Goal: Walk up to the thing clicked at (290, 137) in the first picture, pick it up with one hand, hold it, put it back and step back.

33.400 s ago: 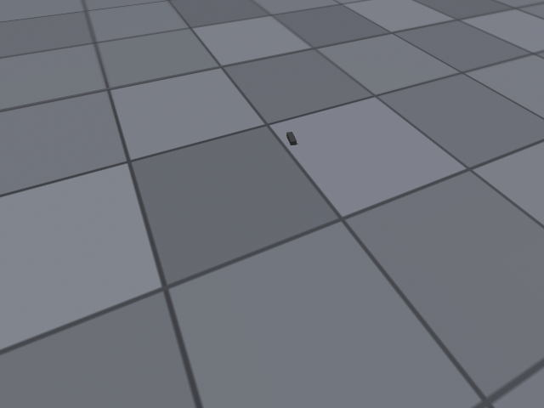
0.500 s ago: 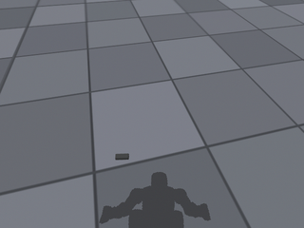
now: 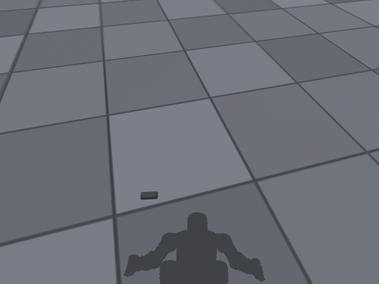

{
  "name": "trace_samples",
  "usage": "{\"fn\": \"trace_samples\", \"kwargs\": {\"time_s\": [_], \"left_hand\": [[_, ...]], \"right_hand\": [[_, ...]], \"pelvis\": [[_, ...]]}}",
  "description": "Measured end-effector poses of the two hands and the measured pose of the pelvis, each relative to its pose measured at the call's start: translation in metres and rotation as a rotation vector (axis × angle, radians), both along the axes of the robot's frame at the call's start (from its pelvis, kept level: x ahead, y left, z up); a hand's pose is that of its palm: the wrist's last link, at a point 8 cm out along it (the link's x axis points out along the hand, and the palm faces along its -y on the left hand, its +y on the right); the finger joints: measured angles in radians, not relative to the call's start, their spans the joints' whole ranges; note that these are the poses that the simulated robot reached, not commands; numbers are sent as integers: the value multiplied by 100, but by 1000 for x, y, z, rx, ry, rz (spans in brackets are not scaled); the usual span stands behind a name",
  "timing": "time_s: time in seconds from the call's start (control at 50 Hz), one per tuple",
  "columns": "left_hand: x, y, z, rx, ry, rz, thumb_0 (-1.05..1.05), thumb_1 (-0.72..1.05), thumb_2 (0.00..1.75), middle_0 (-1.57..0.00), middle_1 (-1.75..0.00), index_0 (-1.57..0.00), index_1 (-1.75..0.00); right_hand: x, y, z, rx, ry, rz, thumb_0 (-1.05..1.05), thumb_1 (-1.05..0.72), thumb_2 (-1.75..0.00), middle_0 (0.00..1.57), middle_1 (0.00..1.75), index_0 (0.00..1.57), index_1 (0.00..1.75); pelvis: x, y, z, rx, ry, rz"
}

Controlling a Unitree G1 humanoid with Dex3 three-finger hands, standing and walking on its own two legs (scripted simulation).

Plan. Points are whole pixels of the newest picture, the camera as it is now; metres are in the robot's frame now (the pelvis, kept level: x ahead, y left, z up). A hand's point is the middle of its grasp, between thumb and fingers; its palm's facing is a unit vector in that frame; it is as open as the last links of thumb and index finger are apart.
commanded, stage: stand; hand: left
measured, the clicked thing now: (149, 195) +0.71 +0.25 -0.77
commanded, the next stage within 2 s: walk up in 0.10 s
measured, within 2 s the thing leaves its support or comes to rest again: neither
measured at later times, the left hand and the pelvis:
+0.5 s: hand out of the picture +0.07 +0.32 -0.18, palm faces +0.05 -0.94 -0.35, open 7.3 cm; pelvis +0.08 +0.04 -0.02, yaw +4 degrees
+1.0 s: hand (102, 207) +0.35 +0.25 -0.14, palm faces +0.02 -0.93 -0.37, open 7.3 cm; pelvis +0.24 +0.00 -0.02, yaw +2 degrees
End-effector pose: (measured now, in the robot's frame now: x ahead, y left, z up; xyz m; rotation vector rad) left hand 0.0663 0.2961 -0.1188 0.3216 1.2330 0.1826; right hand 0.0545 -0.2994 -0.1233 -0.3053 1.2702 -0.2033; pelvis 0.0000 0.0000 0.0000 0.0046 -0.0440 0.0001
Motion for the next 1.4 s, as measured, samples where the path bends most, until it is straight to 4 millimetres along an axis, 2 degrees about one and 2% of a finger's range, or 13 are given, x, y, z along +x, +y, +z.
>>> {"fn": "trace_samples", "kwargs": {"time_s": [0.22, 0.3, 0.38, 0.44, 0.52, 0.68, 0.78, 0.88, 0.96, 1.08, 1.22, 1.3, 1.4], "left_hand": [[10, 6, 7, -3, -69, 30, 0, 91, 90, -21, -30, -21, -30], [-7, 23, 3, 21, -59, 84, 0, 90, 90, -21, -30, -21, -30], [-27, 45, -5, 21, 26, 127, 0, 90, 90, -21, -30, -21, -30], [-24, 63, -19, 20, 77, 137, 0, 90, 90, -21, -30, -21, -30], [4, 68, -21, 1, 87, 119, 1, 91, 90, -20, -30, -20, -30], [87, 65, -7, -17, 16, 44, 0, 91, 90, -20, -30, -20, -30], [152, 53, -1, -2, -24, -8, 0, 91, 90, -20, -30, -20, -30], [223, 31, -1, 41, -114, -31, 0, 91, 90, -20, -30, -20, -30], [259, 9, 9, 34, -200, -28, 0, 91, 90, -20, -30, -20, -30], [277, -4, 15, 26, -195, -27, 0, 91, 90, -21, -30, -21, -30], [284, 9, -14, 5, -161, 6, 0, 90, 90, -21, -30, -21, -30], [282, 17, -29, -16, -117, 39, 0, 91, 90, -21, -30, -21, -30], [268, 21, -31, -15, -55, 61, 0, 91, 90, -21, -30, -20, -30]], "right_hand": [[20, -7, 4, 5, -44, 33, 1, -90, -90, 20, 30, 21, 30], [38, -10, 3, -33, -15, 70, 1, -90, -90, 20, 30, 21, 29], [68, 0, 11, -51, -43, 98, 1, -90, -90, 20, 30, 20, 29], [88, 10, 13, -78, -91, 106, 1, -90, -90, 20, 30, 21, 29], [97, 21, 20, -85, -107, 85, 1, -90, -90, 20, 30, 21, 29], [123, 27, 27, -68, -89, 59, 1, -90, -90, 20, 30, 21, 30], [152, 16, 13, -46, -90, 44, 1, -90, -90, 20, 30, 21, 30], [190, -3, -17, -21, -77, 20, 1, -90, -90, 20, 30, 21, 30], [223, -3, -21, 4, -71, 49, 1, -90, -90, 20, 30, 21, 29], [259, -7, -12, 4, -91, 77, 1, -90, -90, 20, 30, 21, 29], [273, -9, -11, -66, -46, 89, 0, -90, -90, 20, 30, 21, 29], [276, -4, -4, -92, -37, 85, 1, -90, -90, 20, 30, 21, 29], [293, -5, 5, -109, -67, 111, 1, -90, -90, 20, 30, 21, 30]], "pelvis": [[16, -2, -2, -8, 16, 16], [25, 5, -8, -23, -3, 46], [45, 20, -11, -38, -10, 60], [62, 33, -20, -13, -18, 59], [84, 41, -16, -11, -19, 64], [136, 41, -6, 4, -24, 47], [174, 32, -13, 20, -26, 24], [214, 12, -30, 5, -26, 25], [231, 1, -25, 26, -32, 30], [254, -2, -17, 11, -15, 32], [266, 4, -30, -17, -13, 56], [266, 10, -32, 2, -10, 52], [264, 8, -27, -25, 18, 58]]}}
